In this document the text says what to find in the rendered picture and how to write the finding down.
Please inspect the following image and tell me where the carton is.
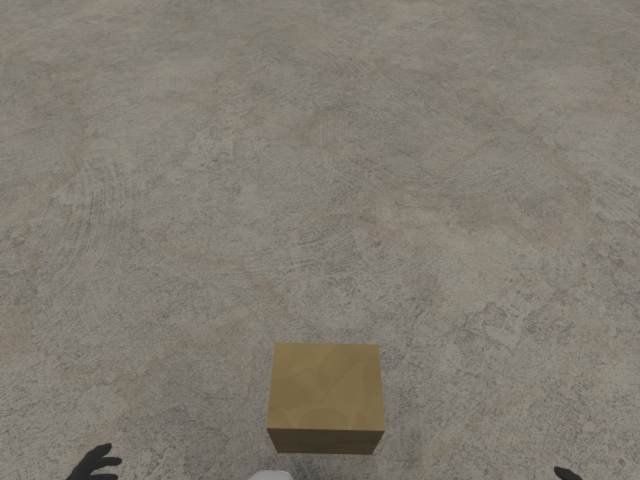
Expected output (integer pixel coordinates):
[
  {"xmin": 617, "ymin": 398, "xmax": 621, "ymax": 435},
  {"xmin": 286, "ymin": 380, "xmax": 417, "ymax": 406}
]
[{"xmin": 266, "ymin": 342, "xmax": 385, "ymax": 455}]

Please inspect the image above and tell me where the left robot hand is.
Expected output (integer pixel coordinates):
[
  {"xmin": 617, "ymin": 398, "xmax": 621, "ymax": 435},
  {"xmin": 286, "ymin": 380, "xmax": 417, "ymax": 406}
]
[{"xmin": 66, "ymin": 443, "xmax": 122, "ymax": 480}]

